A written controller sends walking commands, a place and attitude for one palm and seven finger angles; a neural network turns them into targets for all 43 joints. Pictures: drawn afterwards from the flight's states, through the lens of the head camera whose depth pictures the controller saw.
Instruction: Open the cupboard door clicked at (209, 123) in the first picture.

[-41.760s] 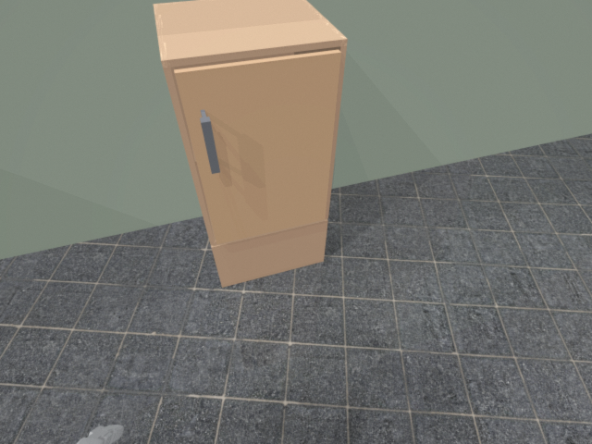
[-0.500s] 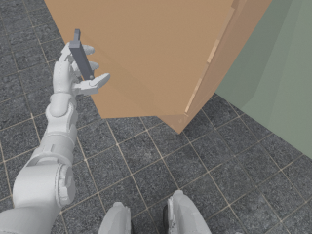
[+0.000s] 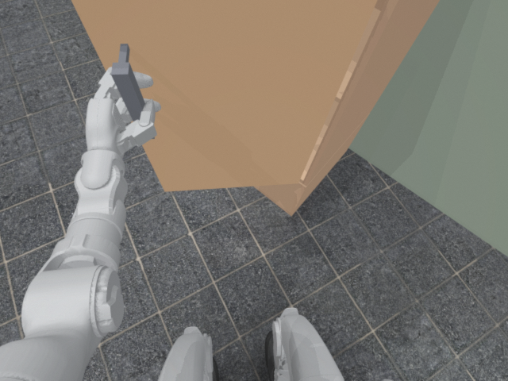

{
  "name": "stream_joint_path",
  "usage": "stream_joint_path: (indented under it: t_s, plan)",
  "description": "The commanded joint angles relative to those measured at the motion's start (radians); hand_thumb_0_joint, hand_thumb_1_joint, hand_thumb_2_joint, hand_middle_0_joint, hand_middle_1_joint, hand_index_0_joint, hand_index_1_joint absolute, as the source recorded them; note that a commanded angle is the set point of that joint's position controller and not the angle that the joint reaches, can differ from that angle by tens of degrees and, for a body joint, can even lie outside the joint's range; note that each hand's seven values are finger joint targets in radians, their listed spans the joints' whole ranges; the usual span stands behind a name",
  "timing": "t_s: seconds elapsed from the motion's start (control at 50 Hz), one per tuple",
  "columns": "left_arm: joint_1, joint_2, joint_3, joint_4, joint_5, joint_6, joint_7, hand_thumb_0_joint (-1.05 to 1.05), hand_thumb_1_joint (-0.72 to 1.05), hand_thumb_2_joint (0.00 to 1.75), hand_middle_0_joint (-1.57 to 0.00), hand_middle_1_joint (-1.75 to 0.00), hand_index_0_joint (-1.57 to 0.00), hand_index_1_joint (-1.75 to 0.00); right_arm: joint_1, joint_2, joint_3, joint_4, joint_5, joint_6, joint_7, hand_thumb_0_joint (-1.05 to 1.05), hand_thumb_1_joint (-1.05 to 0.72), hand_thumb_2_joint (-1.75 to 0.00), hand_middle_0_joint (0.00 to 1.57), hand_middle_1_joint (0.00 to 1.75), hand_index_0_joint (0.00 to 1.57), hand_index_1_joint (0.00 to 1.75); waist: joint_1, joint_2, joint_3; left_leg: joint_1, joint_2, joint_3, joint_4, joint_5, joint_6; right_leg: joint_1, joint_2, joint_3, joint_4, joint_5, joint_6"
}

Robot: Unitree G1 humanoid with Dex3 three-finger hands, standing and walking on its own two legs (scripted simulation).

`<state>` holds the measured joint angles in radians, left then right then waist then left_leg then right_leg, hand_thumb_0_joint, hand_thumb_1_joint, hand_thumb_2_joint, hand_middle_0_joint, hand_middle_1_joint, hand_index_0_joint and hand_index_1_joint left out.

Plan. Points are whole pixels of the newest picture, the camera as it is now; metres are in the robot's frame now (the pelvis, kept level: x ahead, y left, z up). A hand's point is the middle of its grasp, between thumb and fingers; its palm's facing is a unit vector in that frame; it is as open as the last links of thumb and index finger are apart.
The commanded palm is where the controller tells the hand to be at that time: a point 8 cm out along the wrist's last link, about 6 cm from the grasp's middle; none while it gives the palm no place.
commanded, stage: pull the door open along its arc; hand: left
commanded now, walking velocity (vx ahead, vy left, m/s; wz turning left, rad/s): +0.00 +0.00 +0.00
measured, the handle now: (137, 95) +0.56 +0.15 +0.05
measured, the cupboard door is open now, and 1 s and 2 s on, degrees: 46 87 81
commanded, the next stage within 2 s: open thumb and fingers to let go in 1.02 s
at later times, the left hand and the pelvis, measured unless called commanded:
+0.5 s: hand (182, 195) +0.37 +0.08 +0.05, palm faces +0.20 -0.98 +0.07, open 6.2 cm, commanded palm +0.32 +0.14 +0.05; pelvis +0.02 -0.01 +0.02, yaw +0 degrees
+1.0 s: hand (243, 254) +0.29 +0.00 +0.06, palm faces +0.23 -0.97 -0.06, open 6.1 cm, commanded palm +0.22 +0.03 +0.05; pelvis +0.02 -0.05 +0.02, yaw +3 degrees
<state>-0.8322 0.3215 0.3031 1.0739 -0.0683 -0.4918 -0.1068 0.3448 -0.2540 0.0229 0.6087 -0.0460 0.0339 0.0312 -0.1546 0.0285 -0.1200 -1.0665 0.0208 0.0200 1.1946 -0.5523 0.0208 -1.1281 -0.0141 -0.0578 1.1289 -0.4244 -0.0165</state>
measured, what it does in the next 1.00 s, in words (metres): shifts its weight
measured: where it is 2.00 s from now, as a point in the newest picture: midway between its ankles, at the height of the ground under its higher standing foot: outside the picture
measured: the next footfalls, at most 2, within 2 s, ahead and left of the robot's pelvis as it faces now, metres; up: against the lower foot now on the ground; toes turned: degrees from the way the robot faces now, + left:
none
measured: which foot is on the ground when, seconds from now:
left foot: down 0.00-1.00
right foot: down 0.00-1.00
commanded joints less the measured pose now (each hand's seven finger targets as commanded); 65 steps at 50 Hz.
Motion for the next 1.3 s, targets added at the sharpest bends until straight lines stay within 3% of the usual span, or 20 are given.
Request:
stream_joint_path:
  t_s: [0.0, 0.1, 0.14, 0.2, 0.26, 0.28, 0.3, 0.38, 0.44, 0.5, 0.56, 0.64, 0.66, 0.74, 0.84, 0.98, 1.1, 1.12, 1.18, 1.28]
  plan:
    - [-0.276, 0.157, 0.001, -0.273, -0.018, -0.074, -0.016, 0.00, 0.90, 0.90, -0.40, -1.35, -0.40, -1.35, 0.137, -0.163, -0.063, -0.085, 0.011, -0.016, -0.006, 0.00, -0.90, -0.90, 0.20, 0.30, 0.20, 0.30, 0.018, 0.051, -0.565, 0.265, -0.026, -0.037, -0.162, 0.387, -0.007, 0.422, 0.039, 0.034, -0.120, 0.323, -0.009]
    - [-0.053, 0.090, -0.036, -0.398, -0.043, -0.059, -0.017, 0.00, 0.90, 0.90, -0.40, -1.35, -0.40, -1.35, 0.111, -0.152, -0.069, -0.119, 0.027, -0.018, -0.001, 0.00, -0.90, -0.90, 0.20, 0.30, 0.20, 0.30, 0.055, -0.001, -0.537, 0.261, -0.025, -0.019, -0.198, 0.411, -0.006, 0.498, 0.039, 0.033, -0.138, 0.377, -0.010]
    - [0.059, 0.075, -0.043, -0.475, -0.053, -0.059, -0.015, 0.00, 0.90, 0.90, -0.40, -1.35, -0.40, -1.35, 0.094, -0.148, -0.073, -0.139, 0.033, -0.022, 0.003, 0.00, -0.90, -0.90, 0.20, 0.30, 0.20, 0.30, 0.081, 0.017, -0.547, 0.278, -0.026, -0.011, -0.208, 0.437, -0.007, 0.522, 0.037, 0.034, -0.140, 0.400, -0.012]
    - [0.192, 0.029, -0.078, -0.550, -0.063, -0.051, -0.003, 0.00, 0.90, 0.90, -0.40, -1.35, -0.40, -1.35, 0.064, -0.140, -0.074, -0.155, 0.039, -0.024, 0.005, 0.00, -0.90, -0.90, 0.20, 0.30, 0.20, 0.30, 0.091, -0.045, -0.456, 0.243, -0.027, -0.001, -0.233, 0.387, -0.005, 0.547, 0.033, 0.033, -0.162, 0.382, -0.010]
    - [0.313, 0.003, -0.106, -0.654, -0.065, -0.054, 0.012, 0.00, 0.90, 0.90, -0.40, -1.35, -0.40, -1.35, 0.032, -0.131, -0.074, -0.176, 0.044, -0.030, 0.003, 0.00, -0.90, -0.90, 0.20, 0.30, 0.20, 0.30, 0.111, -0.037, -0.426, 0.255, -0.029, 0.003, -0.246, 0.376, -0.006, 0.556, 0.028, 0.035, -0.167, 0.373, -0.012]
    - [0.332, -0.029, 0.010, -0.716, -0.129, -0.058, 0.139, 0.00, 0.90, 0.90, -0.40, -1.35, -0.40, -1.35, 0.000, -0.108, -0.075, -0.186, 0.031, -0.036, 0.002, 0.00, -0.90, -0.90, 0.20, 0.30, 0.20, 0.30, 0.168, -0.042, -0.411, 0.239, -0.029, 0.006, -0.258, 0.370, -0.017, 0.551, 0.027, 0.018, -0.177, 0.342, -0.010]
    - [0.400, -0.114, -0.074, -0.720, -0.102, -0.051, 0.208, 0.00, 0.90, 0.90, -0.40, -1.35, -0.40, -1.35, -0.017, -0.098, -0.071, -0.187, 0.025, -0.043, 0.009, 0.00, -0.90, -0.90, 0.20, 0.30, 0.20, 0.30, 0.157, -0.030, -0.394, 0.255, -0.031, 0.007, -0.259, 0.359, -0.022, 0.541, 0.028, 0.015, -0.179, 0.325, -0.009]
    - [0.472, -0.186, -0.141, -0.791, -0.031, -0.054, 0.372, 0.00, 0.90, 0.90, -0.40, -1.35, -0.40, -1.35, -0.043, -0.086, -0.072, -0.185, 0.007, -0.056, 0.022, 0.00, -0.90, -0.90, 0.20, 0.30, 0.20, 0.30, 0.148, -0.075, -0.364, 0.254, -0.030, 0.003, -0.248, 0.352, -0.026, 0.529, 0.019, 0.013, -0.178, 0.320, -0.009]
    - [0.515, -0.278, -0.228, -0.849, 0.052, -0.066, 0.499, 0.00, 0.90, 0.90, -0.40, -1.35, -0.40, -1.35, -0.070, -0.062, -0.074, -0.188, -0.014, -0.063, 0.027, 0.00, -0.90, -0.90, 0.20, 0.30, 0.20, 0.30, 0.154, -0.035, -0.384, 0.281, -0.032, 0.001, -0.235, 0.375, -0.029, 0.513, 0.015, 0.014, -0.160, 0.340, -0.013]
    - [0.528, -0.357, -0.300, -0.861, 0.125, -0.055, 0.624, 0.00, 0.90, 0.90, -0.40, -1.35, -0.40, -1.35, -0.098, -0.049, -0.073, -0.183, -0.030, -0.068, 0.032, 0.00, -0.90, -0.90, 0.20, 0.30, 0.20, 0.30, 0.148, -0.049, -0.377, 0.282, -0.036, -0.004, -0.229, 0.349, -0.028, 0.499, 0.013, 0.011, -0.166, 0.308, -0.014]
    - [0.541, -0.432, -0.371, -0.855, 0.187, -0.025, 0.716, 0.00, 0.90, 0.90, -0.40, -1.35, -0.40, -1.35, -0.129, -0.033, -0.072, -0.175, -0.042, -0.074, 0.027, 0.00, -0.90, -0.90, 0.20, 0.30, 0.20, 0.30, 0.135, -0.105, -0.385, 0.270, -0.039, -0.008, -0.221, 0.313, -0.024, 0.509, 0.012, 0.017, -0.184, 0.283, -0.011]
    - [0.653, -0.499, -0.490, -0.919, 0.248, 0.005, 0.711, 0.00, 0.90, 0.90, -0.40, -1.35, -0.40, -1.35, -0.144, -0.015, -0.070, -0.176, -0.050, -0.082, 0.017, 0.00, -0.90, -0.90, 0.20, 0.30, 0.20, 0.30, 0.139, -0.098, -0.419, 0.310, -0.040, 0.000, -0.224, 0.348, -0.023, 0.557, 0.008, 0.023, -0.194, 0.351, -0.018]
    - [0.661, -0.507, -0.512, -0.946, 0.247, 0.011, 0.705, 0.00, 0.90, 0.90, -0.40, -1.35, -0.40, -1.35, -0.156, -0.013, -0.068, -0.178, -0.047, -0.084, 0.015, 0.00, -0.90, -0.90, 0.20, 0.30, 0.20, 0.30, 0.139, -0.075, -0.416, 0.314, -0.042, 0.002, -0.226, 0.343, -0.022, 0.562, 0.005, 0.027, -0.197, 0.352, -0.018]
    - [0.799, -0.558, -0.576, -1.006, 0.205, 0.034, 0.680, 0.00, 0.90, 0.90, -0.40, -1.35, -0.40, -1.35, -0.193, 0.000, -0.055, -0.189, -0.037, -0.104, 0.009, 0.00, -0.90, -0.90, 0.20, 0.30, 0.20, 0.30, 0.135, -0.125, -0.363, 0.297, -0.044, -0.008, -0.233, 0.300, -0.023, 0.599, -0.005, 0.041, -0.231, 0.344, -0.011]
    - [0.980, -0.602, -0.634, -1.098, 0.192, 0.056, 0.669, 0.00, 0.90, 0.90, -0.40, -1.35, -0.40, -1.35, -0.226, 0.020, -0.041, -0.198, -0.032, -0.140, 0.012, 0.00, -0.90, -0.90, 0.20, 0.30, 0.20, 0.30, 0.145, -0.128, -0.326, 0.281, -0.051, -0.019, -0.226, 0.271, -0.029, 0.616, -0.020, 0.061, -0.252, 0.351, -0.004]
    - [1.178, -0.626, -0.671, -1.208, 0.173, 0.094, 0.655, 0.00, 0.90, 0.90, -0.40, -1.35, -0.40, -1.35, -0.261, 0.033, -0.030, -0.212, -0.022, -0.181, 0.025, 0.00, -0.90, -0.90, 0.20, 0.30, 0.20, 0.30, 0.162, -0.133, -0.295, 0.252, -0.067, -0.027, -0.199, 0.218, -0.038, 0.627, -0.044, 0.113, -0.291, 0.311, 0.005]
    - [0.888, -0.508, -0.553, -1.137, 0.182, 0.101, 0.688, 0.00, 0.90, 0.90, -0.40, -1.35, -0.40, -1.35, -0.241, 0.016, -0.032, -0.183, -0.031, -0.186, -0.001, 0.00, -0.90, -0.90, 0.20, 0.30, 0.20, 0.30, 0.119, -0.147, -0.224, 0.161, -0.071, -0.044, -0.140, 0.135, -0.040, 0.564, -0.074, 0.205, -0.322, 0.184, 0.023]
    - [0.873, -0.507, -0.541, -1.131, 0.178, 0.095, 0.692, 0.00, 0.83, 0.87, -0.40, -1.34, -0.40, -1.34, -0.245, 0.018, -0.034, -0.179, -0.032, -0.187, -0.006, 0.00, -0.90, -0.90, 0.20, 0.30, 0.20, 0.30, 0.127, -0.147, -0.224, 0.148, -0.074, -0.047, -0.134, 0.127, -0.040, 0.569, -0.076, 0.220, -0.328, 0.160, 0.021]
    - [0.870, -0.519, -0.524, -1.091, 0.161, 0.086, 0.696, 0.00, 0.62, 0.78, -0.38, -1.32, -0.38, -1.32, -0.251, 0.016, -0.039, -0.173, -0.034, -0.190, -0.010, 0.00, -0.90, -0.90, 0.20, 0.30, 0.20, 0.30, 0.139, -0.156, -0.276, 0.121, -0.075, -0.054, -0.127, 0.115, -0.042, 0.592, -0.086, 0.234, -0.315, 0.147, 0.026]
    - [0.849, -0.518, -0.556, -1.113, 0.184, 0.081, 0.672, 0.00, 0.27, 0.63, -0.35, -1.28, -0.35, -1.28, -0.221, 0.004, -0.051, -0.183, -0.035, -0.182, -0.014, 0.00, -0.90, -0.90, 0.20, 0.30, 0.20, 0.30, 0.127, -0.153, -0.359, 0.114, -0.071, -0.049, -0.124, 0.147, -0.035, 0.642, -0.093, 0.238, -0.285, 0.246, 0.034]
